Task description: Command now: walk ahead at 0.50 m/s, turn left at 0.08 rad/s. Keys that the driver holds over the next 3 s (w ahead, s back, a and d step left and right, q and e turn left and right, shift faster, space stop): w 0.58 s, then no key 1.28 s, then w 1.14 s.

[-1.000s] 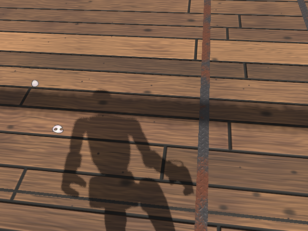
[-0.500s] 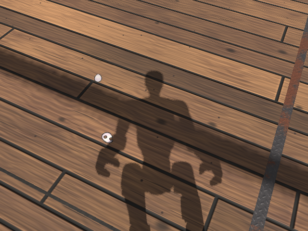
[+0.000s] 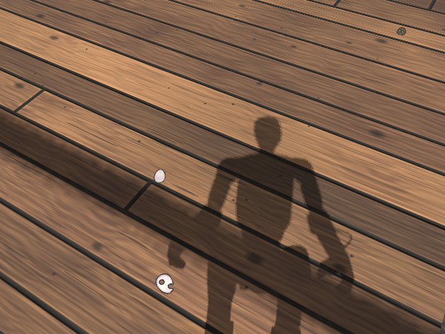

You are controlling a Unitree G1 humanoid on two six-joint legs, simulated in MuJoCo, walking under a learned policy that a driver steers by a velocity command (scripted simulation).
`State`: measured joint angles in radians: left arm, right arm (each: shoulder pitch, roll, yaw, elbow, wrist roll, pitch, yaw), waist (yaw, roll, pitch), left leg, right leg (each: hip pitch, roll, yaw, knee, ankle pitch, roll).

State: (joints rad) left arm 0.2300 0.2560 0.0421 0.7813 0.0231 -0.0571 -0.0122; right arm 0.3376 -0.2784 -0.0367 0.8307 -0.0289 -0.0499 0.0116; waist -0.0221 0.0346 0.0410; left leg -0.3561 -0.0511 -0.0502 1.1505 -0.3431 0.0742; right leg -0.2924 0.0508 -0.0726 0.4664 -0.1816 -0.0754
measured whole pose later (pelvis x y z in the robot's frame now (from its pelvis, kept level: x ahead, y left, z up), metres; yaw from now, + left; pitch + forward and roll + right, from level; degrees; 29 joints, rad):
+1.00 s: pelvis +0.46 +0.02 +0.00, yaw +0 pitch -1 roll +1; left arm 0.18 0.19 0.01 0.93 0.01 -0.05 0.02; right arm 0.28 -0.20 -0.02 1.02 -0.02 -0.02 -0.02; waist -0.02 0.02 0.08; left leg -0.26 -0.04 -0.01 0.93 -0.52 0.03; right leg -0.33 0.02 -0.09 0.46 -0.12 -0.08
